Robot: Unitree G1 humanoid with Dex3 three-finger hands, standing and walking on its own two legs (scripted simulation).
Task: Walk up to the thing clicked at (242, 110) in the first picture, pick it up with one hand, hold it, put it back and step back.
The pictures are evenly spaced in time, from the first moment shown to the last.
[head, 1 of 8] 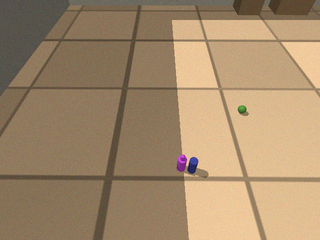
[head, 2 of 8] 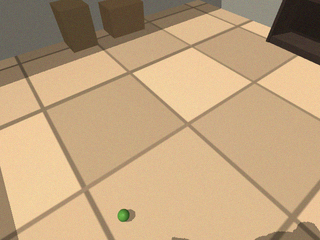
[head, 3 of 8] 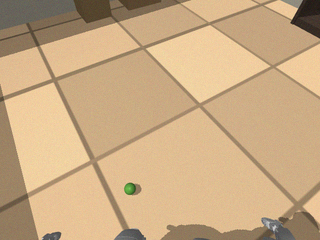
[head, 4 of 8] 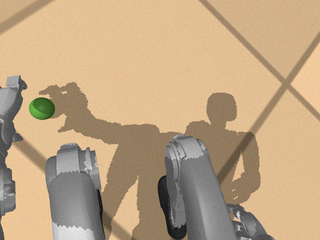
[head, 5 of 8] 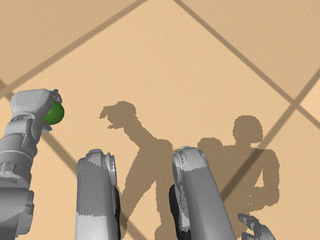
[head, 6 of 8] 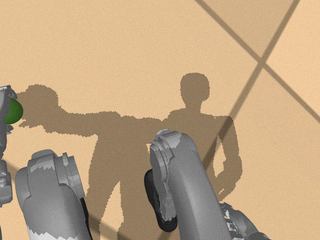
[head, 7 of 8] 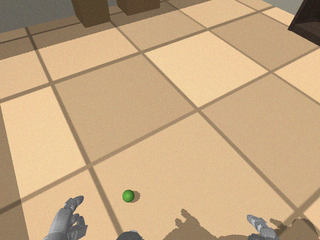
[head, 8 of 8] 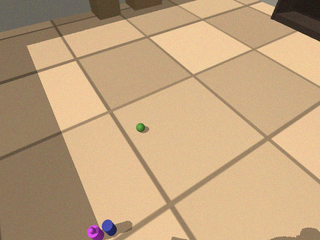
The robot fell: no
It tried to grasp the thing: yes
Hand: left
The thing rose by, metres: 0.70
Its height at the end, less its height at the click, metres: +0.00
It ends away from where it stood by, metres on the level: 0.02
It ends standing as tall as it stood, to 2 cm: yes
